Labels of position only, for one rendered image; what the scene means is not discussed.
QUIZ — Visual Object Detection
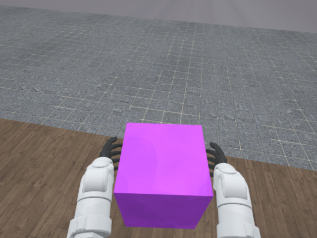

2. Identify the robot left hand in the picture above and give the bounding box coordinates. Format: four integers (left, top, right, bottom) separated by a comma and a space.
99, 136, 123, 171

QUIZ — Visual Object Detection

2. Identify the left robot forearm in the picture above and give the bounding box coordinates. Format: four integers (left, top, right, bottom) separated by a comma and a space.
67, 157, 114, 238

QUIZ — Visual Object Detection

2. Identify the robot right hand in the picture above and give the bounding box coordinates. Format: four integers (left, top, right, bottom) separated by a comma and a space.
206, 142, 227, 177

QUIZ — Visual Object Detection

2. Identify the right robot forearm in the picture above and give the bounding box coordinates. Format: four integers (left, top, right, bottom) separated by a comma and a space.
213, 163, 261, 238

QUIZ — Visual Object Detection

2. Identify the carton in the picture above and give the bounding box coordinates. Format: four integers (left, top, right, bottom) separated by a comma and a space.
113, 122, 213, 229

